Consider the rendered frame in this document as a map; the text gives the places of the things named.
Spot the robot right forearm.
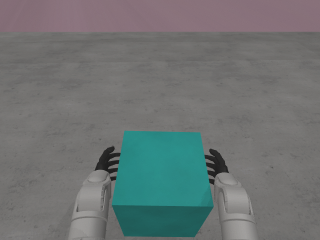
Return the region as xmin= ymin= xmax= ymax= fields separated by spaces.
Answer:
xmin=214 ymin=172 xmax=259 ymax=240

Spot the right robot hand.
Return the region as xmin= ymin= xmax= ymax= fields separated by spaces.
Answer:
xmin=204 ymin=148 xmax=229 ymax=185

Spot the carton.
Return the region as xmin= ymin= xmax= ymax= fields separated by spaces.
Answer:
xmin=112 ymin=131 xmax=214 ymax=237

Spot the robot left forearm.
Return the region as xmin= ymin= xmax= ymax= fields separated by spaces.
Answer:
xmin=68 ymin=169 xmax=111 ymax=240

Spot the left robot hand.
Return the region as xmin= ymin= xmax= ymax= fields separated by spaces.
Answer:
xmin=94 ymin=146 xmax=121 ymax=181

